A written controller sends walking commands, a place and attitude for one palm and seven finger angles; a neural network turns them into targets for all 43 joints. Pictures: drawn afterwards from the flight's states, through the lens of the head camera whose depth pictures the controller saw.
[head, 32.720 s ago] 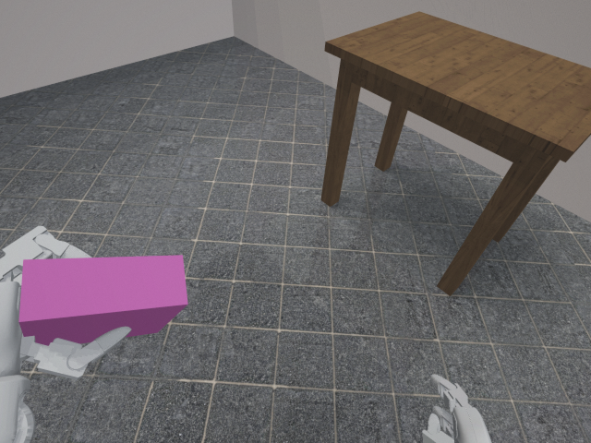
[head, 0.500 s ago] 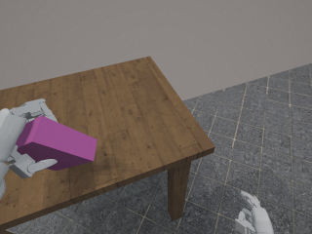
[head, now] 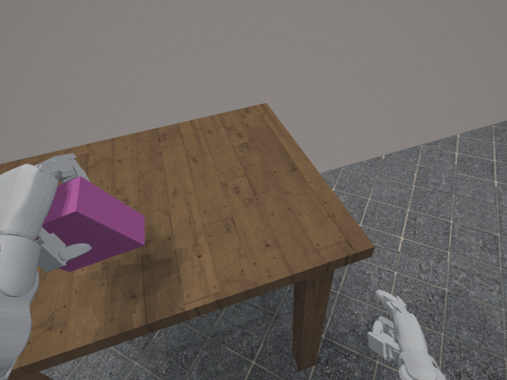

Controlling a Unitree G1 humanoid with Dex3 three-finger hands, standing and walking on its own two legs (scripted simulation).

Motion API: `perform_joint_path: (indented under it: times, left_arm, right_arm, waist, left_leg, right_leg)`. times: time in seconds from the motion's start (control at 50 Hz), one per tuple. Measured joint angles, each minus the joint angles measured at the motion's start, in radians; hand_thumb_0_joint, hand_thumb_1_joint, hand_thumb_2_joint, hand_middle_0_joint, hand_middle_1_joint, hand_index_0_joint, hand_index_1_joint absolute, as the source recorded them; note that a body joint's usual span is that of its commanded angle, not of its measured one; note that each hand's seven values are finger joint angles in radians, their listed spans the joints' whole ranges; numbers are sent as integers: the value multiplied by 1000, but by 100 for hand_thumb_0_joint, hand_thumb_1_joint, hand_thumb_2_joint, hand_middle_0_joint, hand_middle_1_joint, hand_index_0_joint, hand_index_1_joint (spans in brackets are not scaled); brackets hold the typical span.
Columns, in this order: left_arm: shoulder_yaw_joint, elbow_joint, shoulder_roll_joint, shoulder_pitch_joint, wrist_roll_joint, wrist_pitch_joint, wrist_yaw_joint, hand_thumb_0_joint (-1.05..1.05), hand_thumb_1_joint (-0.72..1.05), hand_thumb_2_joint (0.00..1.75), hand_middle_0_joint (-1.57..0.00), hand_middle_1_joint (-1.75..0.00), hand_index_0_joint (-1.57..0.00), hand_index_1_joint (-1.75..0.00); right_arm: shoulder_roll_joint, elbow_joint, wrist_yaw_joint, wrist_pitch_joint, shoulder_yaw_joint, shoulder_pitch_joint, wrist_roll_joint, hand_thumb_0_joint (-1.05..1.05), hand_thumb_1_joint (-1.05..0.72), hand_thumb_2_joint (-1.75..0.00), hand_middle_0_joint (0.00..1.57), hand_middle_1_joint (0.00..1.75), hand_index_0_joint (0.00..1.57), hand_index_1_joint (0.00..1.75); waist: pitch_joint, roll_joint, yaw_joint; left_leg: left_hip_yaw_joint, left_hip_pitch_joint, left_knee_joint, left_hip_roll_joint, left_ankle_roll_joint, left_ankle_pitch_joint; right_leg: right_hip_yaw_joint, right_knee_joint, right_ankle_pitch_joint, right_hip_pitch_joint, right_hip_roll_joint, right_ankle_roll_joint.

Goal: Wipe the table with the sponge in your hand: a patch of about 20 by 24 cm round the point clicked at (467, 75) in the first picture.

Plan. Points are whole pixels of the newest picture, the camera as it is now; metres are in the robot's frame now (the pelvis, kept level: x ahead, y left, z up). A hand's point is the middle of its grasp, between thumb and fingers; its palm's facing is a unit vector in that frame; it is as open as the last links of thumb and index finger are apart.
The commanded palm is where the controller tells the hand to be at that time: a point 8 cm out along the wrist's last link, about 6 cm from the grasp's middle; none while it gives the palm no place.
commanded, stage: turn the palm down, sponge in hand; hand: left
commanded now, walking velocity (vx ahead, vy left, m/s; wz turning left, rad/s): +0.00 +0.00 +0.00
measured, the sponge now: (86, 234) +0.25 +0.29 +0.14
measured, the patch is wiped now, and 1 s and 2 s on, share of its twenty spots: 0.00 0.00 0.00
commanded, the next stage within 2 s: move the sponge above the wiping area in 0.88 s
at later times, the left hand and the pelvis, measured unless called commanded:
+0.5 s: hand (23, 211) +0.23 +0.32 +0.22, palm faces +0.29 -0.05 -0.95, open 9.5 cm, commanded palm +0.18 +0.30 +0.25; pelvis -0.01 +0.01 +0.01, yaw +0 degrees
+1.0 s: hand (65, 229) +0.23 +0.29 +0.18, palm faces +0.15 -0.11 -0.98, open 9.5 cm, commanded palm +0.19 +0.28 +0.25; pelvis -0.01 +0.00 +0.01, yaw +0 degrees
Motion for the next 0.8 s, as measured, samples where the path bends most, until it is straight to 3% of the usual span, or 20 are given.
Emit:
perform_joint_path:
  times: [0.06, 0.12, 0.22, 0.3, 0.34, 0.4, 0.46, 0.56, 0.64, 0.7, 0.76, 0.8]
  left_arm:
    - [2, 61, -1, -51, 42, 103, -39, 0, -47, 104, -79, -139, -80, -138]
    - [-30, 73, -12, -62, 87, 161, -107, 0, -47, 104, -79, -139, -80, -139]
    - [-134, 10, -37, -31, 160, 106, -194, 0, -47, 104, -79, -139, -80, -139]
    - [-172, -38, -18, -26, 211, 1, -162, 0, -47, 104, -79, -139, -80, -138]
    - [-160, -33, -4, -47, 226, -15, -121, 0, -47, 104, -80, -139, -81, -138]
    - [-115, 14, -3, -99, 231, 18, -75, 0, -47, 104, -80, -139, -81, -138]
    - [-69, 64, -18, -137, 231, 83, -74, 0, -47, 104, -80, -139, -81, -138]
    - [-96, 84, -77, -113, 245, 145, -115, 0, -47, 104, -79, -140, -80, -139]
    - [-189, 49, -102, -56, 265, 122, -151, 0, -47, 104, -79, -140, -80, -139]
    - [-238, 31, -73, -49, 297, 71, -152, 0, -47, 104, -79, -139, -80, -139]
    - [-228, 40, -33, -78, 318, 39, -118, 0, -47, 104, -80, -139, -81, -138]
    - [-190, 63, -20, -108, 309, 44, -95, 0, -47, 104, -80, -139, -81, -138]
  right_arm:
    - [-8, 2, 5, 19, 19, -24, 9, 1, -90, -90, 20, 30, 21, 30]
    - [-17, -3, 4, 26, 27, -40, 16, 2, -90, -90, 20, 30, 21, 30]
    - [-18, -5, -1, 18, 29, -60, 3, 2, -90, -90, 20, 30, 21, 30]
    - [-2, 16, 7, 7, 26, -70, -18, 2, -90, -90, 20, 30, 21, 30]
    - [7, 31, 12, 6, 20, -73, -19, 2, -90, -90, 20, 30, 20, 29]
    - [7, 49, 25, 17, 16, -78, -13, 2, -90, -90, 20, 30, 19, 29]
    - [-1, 53, 34, 34, 24, -86, -3, 2, -90, -90, 20, 30, 19, 29]
    - [-19, 32, 33, 31, 23, -86, 11, 2, -90, -90, 20, 30, 20, 29]
    - [-20, 28, 23, 19, 21, -89, -1, 2, -90, -90, 20, 30, 20, 30]
    - [-16, 41, 23, 13, 18, -89, -19, 2, -90, -90, 20, 30, 20, 30]
    - [-9, 62, 33, 12, 15, -92, -25, 2, -90, -90, 20, 30, 20, 30]
    - [-5, 75, 41, 16, 15, -96, -20, 2, -90, -90, 20, 30, 20, 30]
  waist:
    - [4, 16, -1]
    - [14, 27, 1]
    - [40, 22, 15]
    - [51, 9, 34]
    - [47, 7, 42]
    - [36, 9, 45]
    - [28, 15, 38]
    - [34, 28, 26]
    - [52, 24, 30]
    - [58, 21, 41]
    - [53, 24, 51]
    - [44, 29, 53]
  left_leg:
    - [1, 12, -26, -7, 8, 19]
    - [0, 19, -48, -16, 16, 36]
    - [2, 34, -75, -26, 27, 56]
    - [9, 55, -91, -27, 27, 62]
    - [11, 64, -97, -24, 26, 63]
    - [10, 71, -108, -23, 22, 69]
    - [7, 68, -117, -22, 22, 77]
    - [1, 56, -126, -25, 23, 88]
    - [6, 61, -126, -27, 24, 88]
    - [9, 74, -122, -24, 21, 81]
    - [10, 89, -121, -17, 15, 74]
    - [10, 95, -125, -12, 10, 73]
  right_leg:
    - [1, -21, 16, 10, -7, 7]
    - [0, -38, 29, 17, -15, 14]
    - [3, -54, 42, 27, -25, 21]
    - [10, -65, 48, 44, -26, 20]
    - [13, -73, 52, 52, -23, 18]
    - [12, -86, 59, 60, -22, 18]
    - [10, -96, 67, 58, -21, 19]
    - [4, -100, 73, 46, -24, 20]
    - [9, -85, 66, 43, -25, 17]
    - [12, -79, 58, 54, -22, 11]
    - [14, -86, 57, 71, -14, 5]
    - [15, -95, 60, 78, -9, 2]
